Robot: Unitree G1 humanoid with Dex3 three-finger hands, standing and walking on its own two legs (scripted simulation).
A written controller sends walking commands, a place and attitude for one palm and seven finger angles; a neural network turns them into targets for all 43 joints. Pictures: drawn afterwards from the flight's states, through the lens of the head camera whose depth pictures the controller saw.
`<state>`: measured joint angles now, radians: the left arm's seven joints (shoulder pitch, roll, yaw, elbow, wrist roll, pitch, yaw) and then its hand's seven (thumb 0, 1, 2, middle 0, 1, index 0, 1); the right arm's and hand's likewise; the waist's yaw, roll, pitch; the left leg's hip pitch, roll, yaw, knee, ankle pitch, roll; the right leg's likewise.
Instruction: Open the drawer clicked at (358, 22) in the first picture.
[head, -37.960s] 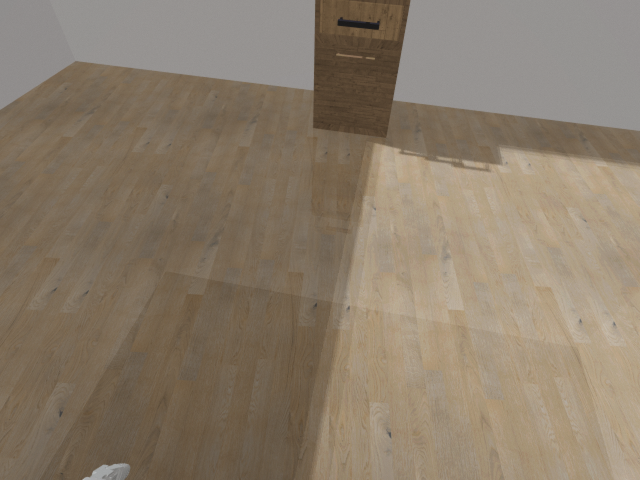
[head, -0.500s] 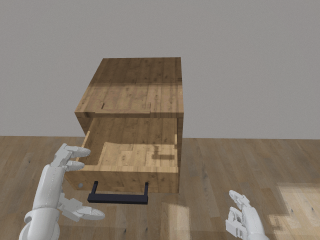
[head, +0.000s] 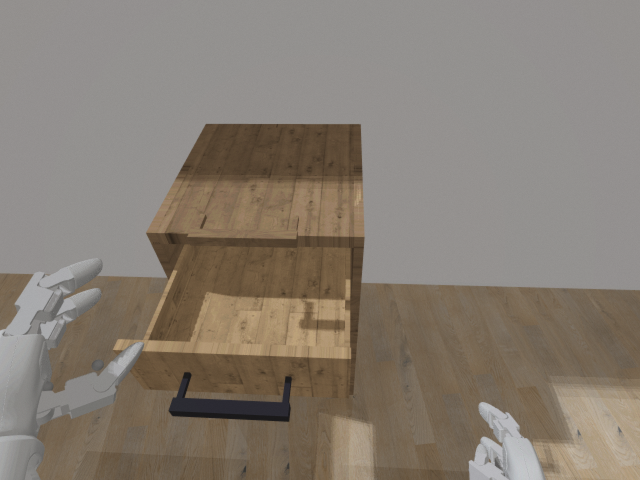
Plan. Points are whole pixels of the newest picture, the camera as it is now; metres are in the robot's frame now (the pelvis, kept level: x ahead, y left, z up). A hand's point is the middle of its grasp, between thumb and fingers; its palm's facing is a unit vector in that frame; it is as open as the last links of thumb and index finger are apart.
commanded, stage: draw the hand back to the body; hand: left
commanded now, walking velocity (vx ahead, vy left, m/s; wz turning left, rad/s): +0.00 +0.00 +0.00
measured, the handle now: (233, 395) +0.29 +0.19 -0.16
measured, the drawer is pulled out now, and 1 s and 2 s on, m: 0.24 0.24 0.24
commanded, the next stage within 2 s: step back with the hand held close in 0.36 s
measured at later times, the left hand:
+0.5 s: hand (79, 370) +0.17 +0.23 +0.16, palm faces +0.38 -0.84 -0.39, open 7.4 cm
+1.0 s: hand (23, 410) +0.13 +0.26 +0.16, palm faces +0.31 -0.81 -0.50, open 7.4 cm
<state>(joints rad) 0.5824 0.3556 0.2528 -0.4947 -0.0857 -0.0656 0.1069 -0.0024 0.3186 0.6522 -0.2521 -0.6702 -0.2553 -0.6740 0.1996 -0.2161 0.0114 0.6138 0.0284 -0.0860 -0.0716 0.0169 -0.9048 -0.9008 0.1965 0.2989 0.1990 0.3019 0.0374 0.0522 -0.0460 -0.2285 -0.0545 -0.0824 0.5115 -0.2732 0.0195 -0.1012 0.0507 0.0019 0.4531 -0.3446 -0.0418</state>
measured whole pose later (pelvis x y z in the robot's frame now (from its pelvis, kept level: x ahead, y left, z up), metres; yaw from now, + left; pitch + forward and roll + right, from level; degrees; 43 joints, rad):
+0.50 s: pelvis -0.01 -0.01 +0.00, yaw +1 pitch -1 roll +0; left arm 0.56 0.35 0.29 -0.50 -0.10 -0.07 0.10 0.01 0.88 0.89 -0.21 -0.31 -0.22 -0.31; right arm 0.18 -0.21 0.02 0.60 0.03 -0.07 -0.07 0.02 -0.90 -0.90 0.20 0.30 0.20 0.30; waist 0.04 0.06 -0.04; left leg -0.22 -0.05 -0.10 0.51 -0.26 0.01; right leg -0.08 0.06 -0.02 0.44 -0.33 -0.05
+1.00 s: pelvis -0.06 +0.02 +0.00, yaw +1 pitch +3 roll -2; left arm 0.66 0.45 0.41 -0.66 -0.07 -0.14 0.13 0.01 0.89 0.90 -0.21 -0.30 -0.22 -0.30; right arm 0.13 -0.19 0.00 0.56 0.02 0.00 -0.07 0.02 -0.90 -0.90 0.20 0.30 0.20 0.30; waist -0.01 -0.01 0.02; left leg -0.41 -0.06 -0.10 0.53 -0.17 0.03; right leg -0.28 0.04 -0.03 0.50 -0.27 -0.02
